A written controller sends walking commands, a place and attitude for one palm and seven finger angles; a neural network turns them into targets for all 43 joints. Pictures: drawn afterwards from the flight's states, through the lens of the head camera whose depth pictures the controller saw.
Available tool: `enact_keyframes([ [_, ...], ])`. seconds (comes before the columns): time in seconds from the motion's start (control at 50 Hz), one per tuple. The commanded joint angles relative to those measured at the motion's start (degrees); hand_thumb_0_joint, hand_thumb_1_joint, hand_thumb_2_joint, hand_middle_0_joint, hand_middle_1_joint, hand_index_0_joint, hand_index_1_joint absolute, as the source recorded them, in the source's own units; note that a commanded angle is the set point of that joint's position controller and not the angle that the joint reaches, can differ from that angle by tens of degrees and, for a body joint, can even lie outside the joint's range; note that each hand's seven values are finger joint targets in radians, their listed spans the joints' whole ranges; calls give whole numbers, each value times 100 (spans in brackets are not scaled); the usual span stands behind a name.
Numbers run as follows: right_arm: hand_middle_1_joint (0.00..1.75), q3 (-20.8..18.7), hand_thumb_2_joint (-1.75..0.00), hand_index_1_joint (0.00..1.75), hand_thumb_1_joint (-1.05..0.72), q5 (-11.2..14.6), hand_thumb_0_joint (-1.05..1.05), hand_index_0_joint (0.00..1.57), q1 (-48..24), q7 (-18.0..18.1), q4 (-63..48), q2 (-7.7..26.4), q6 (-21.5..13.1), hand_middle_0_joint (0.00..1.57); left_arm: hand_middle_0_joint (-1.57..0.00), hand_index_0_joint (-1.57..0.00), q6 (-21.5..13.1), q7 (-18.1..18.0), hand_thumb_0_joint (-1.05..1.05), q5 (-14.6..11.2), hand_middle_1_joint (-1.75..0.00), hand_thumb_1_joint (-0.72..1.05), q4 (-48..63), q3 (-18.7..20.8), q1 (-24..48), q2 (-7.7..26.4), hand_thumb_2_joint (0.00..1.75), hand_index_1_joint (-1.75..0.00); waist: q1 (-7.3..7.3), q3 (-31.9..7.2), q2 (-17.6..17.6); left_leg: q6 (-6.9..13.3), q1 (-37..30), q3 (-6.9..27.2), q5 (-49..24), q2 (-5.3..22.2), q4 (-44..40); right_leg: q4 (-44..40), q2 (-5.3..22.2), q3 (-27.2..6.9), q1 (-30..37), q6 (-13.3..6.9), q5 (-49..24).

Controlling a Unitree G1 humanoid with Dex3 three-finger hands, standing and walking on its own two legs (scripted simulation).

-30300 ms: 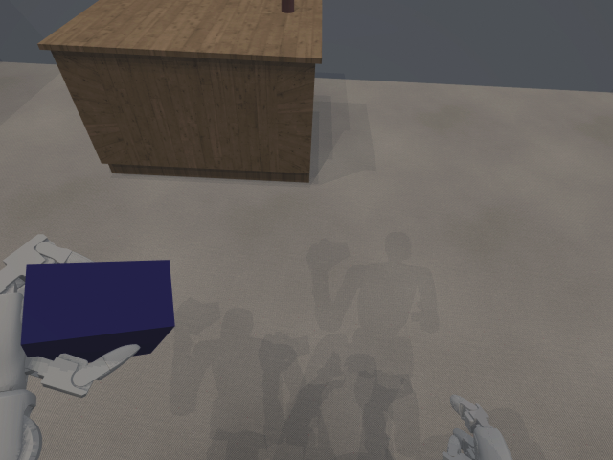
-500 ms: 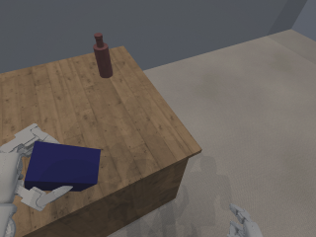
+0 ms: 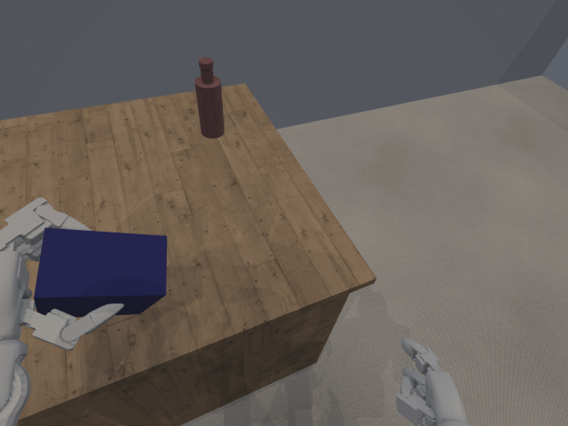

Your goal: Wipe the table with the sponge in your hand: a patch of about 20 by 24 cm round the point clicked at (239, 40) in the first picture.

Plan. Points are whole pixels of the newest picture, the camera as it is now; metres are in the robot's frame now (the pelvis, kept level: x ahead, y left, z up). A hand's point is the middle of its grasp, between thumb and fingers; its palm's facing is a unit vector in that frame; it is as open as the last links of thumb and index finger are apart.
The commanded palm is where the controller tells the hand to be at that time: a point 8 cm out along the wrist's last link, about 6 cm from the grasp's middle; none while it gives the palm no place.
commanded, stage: look again from close up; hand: left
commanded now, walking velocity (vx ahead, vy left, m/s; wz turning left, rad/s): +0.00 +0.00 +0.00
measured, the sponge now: (117, 278) +0.24 +0.22 +0.12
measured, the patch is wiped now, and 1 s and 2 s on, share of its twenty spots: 0.00 0.00 0.00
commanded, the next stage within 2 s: turn the palm down, sponge in hand in 0.40 s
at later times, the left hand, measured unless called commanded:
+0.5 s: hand (83, 278) +0.22 +0.24 +0.15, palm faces +0.34 -0.87 -0.37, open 10.1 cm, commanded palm +0.16 +0.28 +0.17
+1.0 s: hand (72, 286) +0.21 +0.25 +0.15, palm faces +0.47 -0.57 -0.67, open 10.1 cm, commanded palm +0.16 +0.26 +0.17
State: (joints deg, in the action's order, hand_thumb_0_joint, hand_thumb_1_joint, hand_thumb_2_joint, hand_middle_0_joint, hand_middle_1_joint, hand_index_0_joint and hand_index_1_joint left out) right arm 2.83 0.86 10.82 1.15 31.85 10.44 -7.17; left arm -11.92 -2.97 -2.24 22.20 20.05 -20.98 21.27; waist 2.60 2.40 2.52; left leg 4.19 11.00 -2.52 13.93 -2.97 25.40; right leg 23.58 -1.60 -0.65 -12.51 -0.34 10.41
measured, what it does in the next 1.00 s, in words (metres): shifts its weight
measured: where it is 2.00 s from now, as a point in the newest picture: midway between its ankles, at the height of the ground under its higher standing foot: outside the picture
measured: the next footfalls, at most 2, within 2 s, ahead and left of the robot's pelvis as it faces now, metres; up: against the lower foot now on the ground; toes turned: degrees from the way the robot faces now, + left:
none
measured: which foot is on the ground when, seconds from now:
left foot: down 0.00-1.00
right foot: down 0.00-1.00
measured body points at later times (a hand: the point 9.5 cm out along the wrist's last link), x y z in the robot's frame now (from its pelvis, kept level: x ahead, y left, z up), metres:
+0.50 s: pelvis +0.00 +0.00 +0.00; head +0.01 +0.02 +0.45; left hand +0.19 +0.28 +0.17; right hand +0.17 -0.23 -0.07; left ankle +0.00 +0.07 -0.74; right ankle +0.02 -0.12 -0.74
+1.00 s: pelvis +0.00 -0.06 -0.01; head +0.01 -0.06 +0.44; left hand +0.18 +0.27 +0.19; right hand +0.22 -0.27 -0.10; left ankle +0.00 +0.07 -0.74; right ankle +0.02 -0.11 -0.74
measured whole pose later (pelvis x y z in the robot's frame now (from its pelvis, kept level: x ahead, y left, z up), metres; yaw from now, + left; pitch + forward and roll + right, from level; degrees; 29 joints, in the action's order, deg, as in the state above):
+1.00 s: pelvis +0.00 -0.06 -0.01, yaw +4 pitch +1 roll +0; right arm 0.9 -0.7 9.3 1.3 36.0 14.4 -2.3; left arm -3.6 -7.5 9.2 20.3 21.0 -18.9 30.2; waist 4.2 -0.7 -0.7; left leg -0.2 18.2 2.9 18.7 -0.9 35.9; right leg 33.6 -4.5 4.1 -18.2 -5.3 16.8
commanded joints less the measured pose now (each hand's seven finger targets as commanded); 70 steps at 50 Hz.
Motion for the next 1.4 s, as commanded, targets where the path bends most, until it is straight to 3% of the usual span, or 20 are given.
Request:
enact_keyframes([
  [0.0, 30, -333, -90, 30, -90, -14, 0, 20, -453, 58, -869, 741, -388, 20, -120, -120, -514, -146, 0, -21, -160, 10, 1946, 492, 828, 999, 130, -160, -97, -994, -948, -437, -30, 780, -976, 853, -646, 8, 430, -297, 649, -140, -984],
  [0.46, 30, -408, -90, 30, -90, 1, 0, 20, -335, 127, -840, 799, -277, 20, -120, -120, -408, -205, 0, -28, -160, 10, 1518, 632, 389, 1048, 130, -160, -120, -825, -631, -317, 180, 745, -293, 794, -657, -371, 529, -514, 549, -170, -693],
  [0.48, 30, 682, -90, 30, -90, 434, 0, 20, 651, 524, -1548, 1358, -104, 20, -120, -120, -1192, -302, 0, 68, -160, 10, 3563, 1830, 5317, 5355, 130, -160, -535, -373, -2431, -29, 2000, 1154, 949, 831, -914, 776, -186, -18, 1566, 293, 476],
  [0.5, 30, -370, -90, 30, -90, -289, 0, 20, -550, 421, -303, 758, -261, 20, -120, -120, -25, -65, 0, 800, -160, 10, 438, 1813, 3887, 2591, 130, -160, 84, -1124, -1777, -642, 117, 699, 46, 587, -536, 844, -143, 186, 165, -184, 334],
  [0.52, 30, -445, -90, 30, -90, -340, 0, 20, -310, 93, -374, 1170, -343, 20, -120, -120, 204, 14, 0, 460, -160, 10, -216, 750, 2578, 1963, 130, -160, -168, -367, -1189, -863, 367, 809, -710, 416, -572, 480, -113, 524, -342, -252, 197],
  [0.54, 30, -574, -90, 30, -90, -186, 0, 20, -184, 25, -363, 1324, -191, 20, -120, -120, 357, 43, 0, 450, -160, 10, 38, 900, 2189, 1760, 130, -160, -132, -1321, -1158, -829, -405, 779, -1057, 545, -324, 607, -193, 456, -420, -212, -179],
  [0.58, 30, -453, -90, 30, -90, 20, 0, 20, -632, 52, -475, 1242, -169, 20, -120, -120, 1072, 420, 0, -246, -160, 10, -365, 423, 1526, 925, 130, -160, 67, -1310, -1342, -773, -416, 562, -616, 397, -246, 419, -95, 393, -270, -241, -166],
  [0.62, 30, -422, -90, 30, -90, 106, 0, 20, -757, 16, -524, 1323, -126, 20, -120, -120, 1509, 618, 0, -273, -160, 10, 102, 200, 915, 1076, 130, -160, 162, -1008, -672, -561, -47, 484, -673, 361, -257, 336, 2, 525, -10, -207, -415],
  [0.66, 30, -351, -90, 30, -90, 93, 0, 20, -978, -44, -699, 1278, -19, 20, -120, -120, 1642, 612, 0, 275, -160, 10, 555, -118, 601, 1115, 130, -160, 112, -772, -150, -381, 162, 458, -817, 356, -216, 336, -31, 526, -49, -161, -364],
  [0.74, 30, -394, -90, 30, -90, -116, 0, 20, -1044, -54, -809, 1162, 163, 20, -120, -120, 840, 41, 0, 804, -160, 10, 1534, 608, 492, 1774, 130, -160, 11, -1083, 304, -282, 223, 452, -858, 346, 68, 430, -108, 421, -217, -99, -69],
  [0.78, 30, -417, -90, 30, -90, -143, 0, 20, -1023, 35, -793, 1146, 128, 20, -120, -120, 341, -354, 0, 694, -160, 10, 2143, 1408, 858, 2534, 130, -160, 115, -1426, -14, -265, 204, 380, -625, 336, 171, 417, -143, 238, -192, -78, 178],
  [0.84, 30, -488, -90, 30, -90, -235, 0, 20, -697, 30, -472, 960, 69, 20, -120, -120, -26, -819, 0, 951, -160, 10, 1700, 1257, 742, 2187, 130, -160, 56, -1384, -760, -293, 273, 297, -906, 244, 464, 482, -68, 129, -249, -145, -102],
  [0.94, 30, -479, -90, 30, -90, -129, 0, 20, -627, 132, -375, 1127, 243, 20, -120, -120, 847, -549, 0, 1194, -160, 10, 429, 700, 975, 2165, 130, -160, -144, -876, -1409, -228, 688, 190, -376, 158, 645, 228, 202, -149, -376, -120, 130],
  [1.02, 30, -409, -90, 30, -90, 52, 0, 20, -866, 359, -658, 1170, 333, 20, -120, -120, 1623, 188, 0, 1236, -160, 10, 288, -1, 1198, 2110, 130, -160, -132, -832, -625, -183, 787, 165, -196, 160, 710, -69, 373, -514, -180, 32, 522],
  [1.08, 30, -396, -90, 30, -90, 82, 0, 20, -1049, 440, -839, 1077, 321, 20, -120, -120, 1410, 456, 0, 1387, -160, 10, 765, 207, 1118, 2405, 130, -160, 6, -1032, 108, -151, 780, 268, -354, 170, 829, -21, 445, -812, 31, 143, 349],
  [1.16, 30, -541, -90, 30, -90, -64, 0, 20, -687, 407, -847, 1035, 337, 20, -120, -120, 683, 156, 0, 1556, -160, 10, 1228, 960, 660, 2816, 130, -160, 177, -1614, 425, -164, 832, 371, -718, 179, 972, 435, 471, -747, 281, 257, -837],
  [1.18, 30, -564, -90, 30, -90, -41, 0, 20, -734, 368, -814, 1035, 333, 20, -120, -120, 637, -34, 0, 1616, -160, 10, 1307, 1429, 488, 3211, 130, -160, 312, -1682, 42, -208, 784, 369, -831, 161, 1012, 496, 421, -906, 346, 156, -1039],
  [1.2, 30, -549, -90, 30, -90, -65, 0, 20, -687, 297, -867, 933, 358, 20, -120, -120, 620, -187, 0, 1645, -160, 10, 1402, 1206, 429, 2811, 130, -160, 302, -1849, -201, -218, 886, 329, -903, 153, 1015, 645, 489, -748, 454, 146, -1294],
  [1.28, 30, -620, -90, 30, -90, 42, 0, 20, -543, 208, -798, 1095, 529, 20, -120, -120, 1303, -673, 0, 1845, -160, 10, 784, 1151, -204, 2608, 130, -160, 309, -1214, -987, -321, 1080, 251, -868, 173, 1032, 676, 401, -841, -15, -63, -1318],
  [1.38, 30, -517, -90, 30, -90, 219, 0, 20, -849, 383, -956, 1231, 743, 20, -120, -120, 2376, -408, 0, 2180, -160, 10, 345, 417, 433, 2613, 130, -160, 88, -856, -180, -209, 1278, 295, -361, 187, 1019, 392, 466, -1011, -171, 62, -320],
])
